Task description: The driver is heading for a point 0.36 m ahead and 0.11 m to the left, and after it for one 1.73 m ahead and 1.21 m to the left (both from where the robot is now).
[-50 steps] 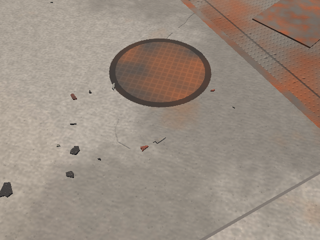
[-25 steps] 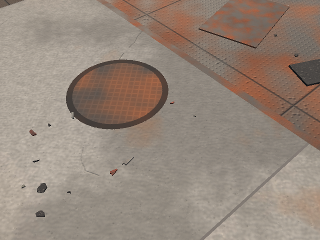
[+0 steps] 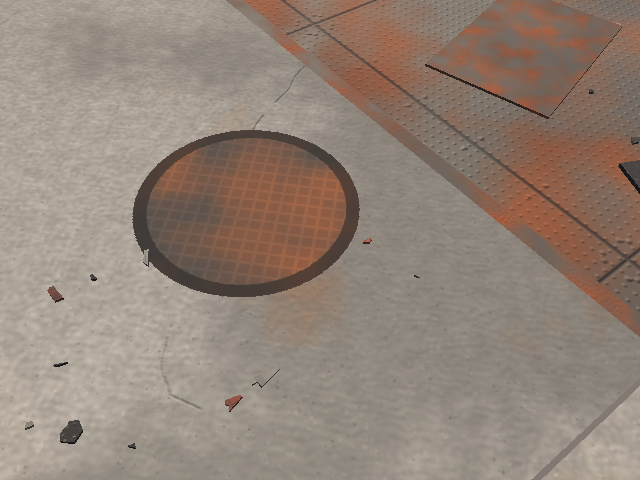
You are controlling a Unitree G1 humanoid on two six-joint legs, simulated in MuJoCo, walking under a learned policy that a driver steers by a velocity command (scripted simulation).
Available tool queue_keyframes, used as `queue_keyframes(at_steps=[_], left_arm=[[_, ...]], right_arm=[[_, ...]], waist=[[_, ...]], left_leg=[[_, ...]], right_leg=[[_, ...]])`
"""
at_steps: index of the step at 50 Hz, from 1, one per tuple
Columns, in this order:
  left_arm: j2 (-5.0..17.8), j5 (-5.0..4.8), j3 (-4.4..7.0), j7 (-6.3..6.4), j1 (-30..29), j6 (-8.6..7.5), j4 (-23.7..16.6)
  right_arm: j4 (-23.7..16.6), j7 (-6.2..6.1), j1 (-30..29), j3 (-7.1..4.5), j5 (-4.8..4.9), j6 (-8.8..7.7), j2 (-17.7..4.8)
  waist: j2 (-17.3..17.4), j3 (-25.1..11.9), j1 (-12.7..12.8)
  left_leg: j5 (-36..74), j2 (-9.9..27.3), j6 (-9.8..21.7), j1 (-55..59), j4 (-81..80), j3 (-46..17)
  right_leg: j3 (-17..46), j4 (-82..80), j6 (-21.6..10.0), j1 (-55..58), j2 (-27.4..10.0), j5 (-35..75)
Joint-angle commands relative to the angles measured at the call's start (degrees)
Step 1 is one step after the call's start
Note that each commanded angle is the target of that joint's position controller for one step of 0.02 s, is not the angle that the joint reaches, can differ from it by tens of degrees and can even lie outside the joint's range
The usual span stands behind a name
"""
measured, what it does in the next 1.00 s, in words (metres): walks ahead, turning left: right foot, then left foot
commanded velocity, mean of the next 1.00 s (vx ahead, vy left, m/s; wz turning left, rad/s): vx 0.25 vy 0.00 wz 0.33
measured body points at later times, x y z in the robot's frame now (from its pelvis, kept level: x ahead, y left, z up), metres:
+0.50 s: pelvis +0.26 -0.03 -0.01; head +0.31 -0.04 +0.44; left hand +0.42 +0.22 -0.12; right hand +0.27 -0.28 -0.16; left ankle +0.12 +0.07 -0.65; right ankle +0.36 -0.10 -0.73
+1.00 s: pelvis +0.32 +0.01 +0.00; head +0.33 +0.05 +0.45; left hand +0.30 +0.30 -0.14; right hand +0.53 -0.19 -0.10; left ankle +0.31 +0.09 -0.73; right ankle +0.36 -0.11 -0.67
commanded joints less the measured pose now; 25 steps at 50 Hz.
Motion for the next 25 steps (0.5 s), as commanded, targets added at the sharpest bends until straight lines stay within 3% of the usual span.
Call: queue_keyframes(at_steps=[1,4,7,11,14,17,19,20,21,22,23,24,25], left_arm=[[3.47,0.79,0.71,-0.85,3.22,0.67,-1.82],[2.85,0.78,0.60,-1.36,-2.06,1.48,-3.44],[2.64,0.85,0.46,-1.59,-9.90,1.53,-6.09],[1.02,0.39,-0.38,-1.82,-18.11,1.04,-8.74],[1.56,0.37,-0.38,-1.53,-22.50,0.86,-10.69],[1.97,0.40,-0.22,-0.71,-19.29,-0.28,-10.21],[4.69,0.69,0.86,0.47,-7.44,-1.68,-6.51],[7.88,1.88,1.77,1.31,0.17,-2.59,-4.92],[13.74,3.25,3.07,1.71,5.74,-2.53,-5.33],[12.68,0.27,3.32,1.20,4.38,-1.13,-6.63],[8.81,-0.71,2.54,1.25,0.09,-0.37,-7.97],[4.99,-0.59,1.41,1.55,-4.92,-0.24,-8.70],[2.86,-0.47,0.75,2.00,-6.86,-0.19,-8.63]], right_arm=[[-0.09,-0.08,4.23,-0.86,0.40,-1.74,-4.75],[2.17,-0.10,7.69,-1.03,0.73,-2.56,-5.52],[4.00,-0.18,11.06,-0.74,0.91,-2.59,-4.91],[5.85,-0.45,14.19,-0.50,0.99,-2.78,-4.95],[7.49,-0.93,17.31,-0.37,0.70,-2.47,-5.18],[7.90,-1.64,15.84,-0.34,0.15,-1.83,-5.69],[7.21,-1.73,13.07,-0.64,0.72,-1.77,-6.86],[5.93,-1.73,12.20,-0.51,1.82,-1.98,-6.34],[3.65,-2.04,17.13,0.62,3.39,-1.87,-0.46],[4.89,-3.15,20.94,-0.27,4.09,-0.63,-2.87],[5.36,-3.34,17.70,-1.50,2.46,0.31,-5.74],[4.47,-2.82,13.93,-1.57,1.71,0.71,-4.60],[4.10,-2.28,12.05,-1.70,0.90,1.32,-3.54]], waist=[[5.66,-1.81,-0.06],[4.97,0.61,-0.14],[4.01,2.53,-1.62],[4.29,2.66,-3.60],[4.30,2.82,-4.90],[5.15,1.22,-2.98],[5.58,-4.74,1.85],[3.75,-10.39,4.62],[-8.09,-21.58,3.31],[-9.49,-30.88,2.95],[-2.54,-24.42,1.33],[-2.48,-16.01,-0.11],[-2.79,-9.83,-1.28]], left_leg=[[0.36,14.98,6.71,6.57,-19.49,-18.32],[2.68,14.22,7.57,7.10,-22.48,-14.47],[6.79,13.04,7.47,10.01,-23.63,-11.64],[15.44,11.59,6.22,12.17,-22.36,-7.83],[22.36,13.02,6.42,17.03,-19.49,-9.76],[41.16,12.70,4.66,20.09,-10.85,-10.26],[47.52,9.66,1.93,19.15,2.39,-10.16],[35.17,7.07,0.54,10.42,14.10,-9.27],[-5.87,0.39,-1.34,-5.31,34.33,-5.06],[-27.22,-3.68,-1.51,-11.03,46.50,-7.34],[-22.61,0.04,-1.58,-12.14,47.70,-9.67],[-18.83,1.95,-2.19,-13.71,45.51,-8.72],[-16.48,3.64,-2.90,-13.56,43.18,-8.29]], right_leg=[[1.01,0.78,0.42,-9.33,-4.56,4.00],[-0.66,-3.72,2.01,-15.10,-6.07,8.12],[-2.25,-11.59,3.69,-20.87,-6.83,13.94],[-4.95,-24.65,4.17,-18.07,-4.83,20.57],[-5.15,-29.36,3.76,-17.57,-3.44,20.16],[-4.87,-33.48,2.38,-11.30,-0.36,16.16],[-4.94,-39.89,0.65,3.10,1.94,19.66],[-0.80,-39.54,-0.81,17.57,-4.31,33.46],[15.87,-32.65,-6.62,37.50,-24.75,64.36],[24.35,-33.96,-12.70,40.40,-29.68,71.03],[17.26,-36.98,-11.08,31.68,-25.75,63.27],[11.70,-40.33,-9.07,23.54,-22.73,55.91],[7.39,-43.51,-7.29,16.18,-20.15,51.08]])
